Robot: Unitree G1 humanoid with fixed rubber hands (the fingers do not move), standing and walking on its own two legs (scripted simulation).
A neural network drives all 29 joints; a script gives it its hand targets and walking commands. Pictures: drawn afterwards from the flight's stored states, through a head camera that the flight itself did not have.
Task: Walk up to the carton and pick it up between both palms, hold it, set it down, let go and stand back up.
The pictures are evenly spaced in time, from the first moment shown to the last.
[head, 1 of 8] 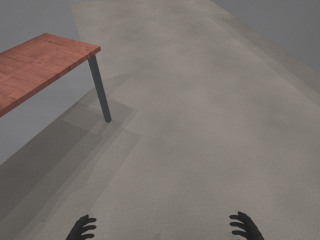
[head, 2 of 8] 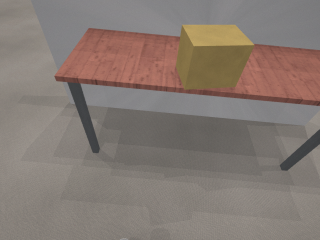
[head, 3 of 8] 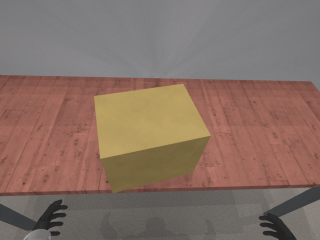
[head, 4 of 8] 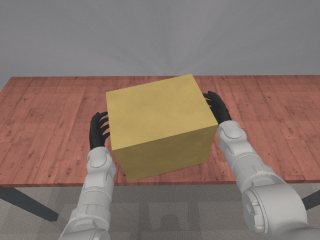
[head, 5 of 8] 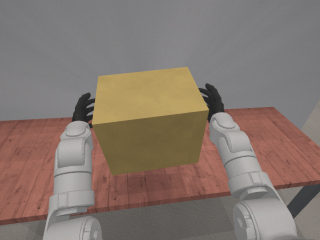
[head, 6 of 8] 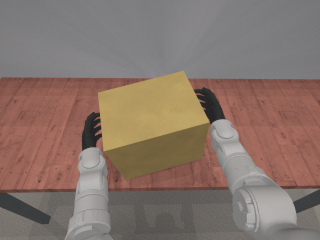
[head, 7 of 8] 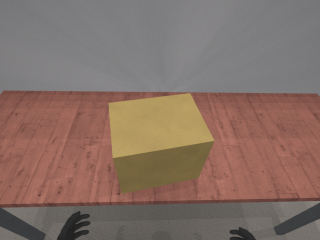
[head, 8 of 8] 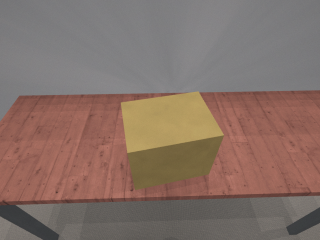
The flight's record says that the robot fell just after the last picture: no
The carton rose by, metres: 0.18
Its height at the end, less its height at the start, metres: +0.00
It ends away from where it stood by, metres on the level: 0.03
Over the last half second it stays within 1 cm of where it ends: yes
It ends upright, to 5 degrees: yes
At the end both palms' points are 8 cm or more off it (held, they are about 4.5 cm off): yes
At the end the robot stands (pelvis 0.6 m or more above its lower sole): yes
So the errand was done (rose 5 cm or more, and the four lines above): yes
